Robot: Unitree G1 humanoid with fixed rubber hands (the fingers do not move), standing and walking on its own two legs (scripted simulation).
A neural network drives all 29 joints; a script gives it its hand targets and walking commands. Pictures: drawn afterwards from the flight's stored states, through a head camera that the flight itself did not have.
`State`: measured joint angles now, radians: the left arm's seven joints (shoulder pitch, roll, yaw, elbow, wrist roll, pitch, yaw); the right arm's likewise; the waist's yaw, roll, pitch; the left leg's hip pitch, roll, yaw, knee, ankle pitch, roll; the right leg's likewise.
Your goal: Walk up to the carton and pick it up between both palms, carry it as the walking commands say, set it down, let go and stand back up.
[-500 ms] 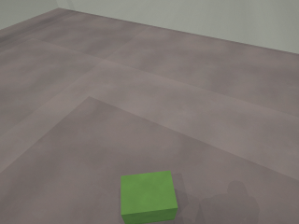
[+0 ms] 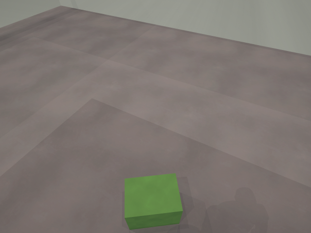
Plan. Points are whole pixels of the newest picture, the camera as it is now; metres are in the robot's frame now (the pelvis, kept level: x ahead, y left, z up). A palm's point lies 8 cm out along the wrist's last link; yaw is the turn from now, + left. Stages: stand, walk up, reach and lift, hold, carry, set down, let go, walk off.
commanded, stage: stand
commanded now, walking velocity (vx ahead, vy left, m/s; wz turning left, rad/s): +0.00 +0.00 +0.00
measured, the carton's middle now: (152, 201) +0.44 +0.04 -0.66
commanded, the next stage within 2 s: reach and lift in 0.28 s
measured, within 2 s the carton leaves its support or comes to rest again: neither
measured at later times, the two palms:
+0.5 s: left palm out of the picture +0.18 +0.22 -0.13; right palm out of the picture +0.16 -0.24 -0.12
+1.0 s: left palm out of the picture +0.15 +0.22 -0.16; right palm out of the picture +0.17 -0.21 -0.16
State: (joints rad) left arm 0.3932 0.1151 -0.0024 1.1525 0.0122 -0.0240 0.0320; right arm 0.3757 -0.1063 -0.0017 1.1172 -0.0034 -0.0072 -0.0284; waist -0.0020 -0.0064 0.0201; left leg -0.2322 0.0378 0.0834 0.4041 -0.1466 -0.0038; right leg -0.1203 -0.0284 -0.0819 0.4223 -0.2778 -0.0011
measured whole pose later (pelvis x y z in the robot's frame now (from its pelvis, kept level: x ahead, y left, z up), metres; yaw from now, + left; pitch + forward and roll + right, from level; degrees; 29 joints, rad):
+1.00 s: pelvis -0.02 +0.00 -0.06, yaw -4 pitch +17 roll +1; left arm 0.07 0.18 0.07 0.41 -0.06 0.51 -0.03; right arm -0.01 -0.15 -0.03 0.46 -0.01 0.51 0.03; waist 0.04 -0.03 -0.08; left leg -0.87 0.02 0.02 0.89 -0.31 -0.01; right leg -0.80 0.00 0.03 0.96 -0.45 0.00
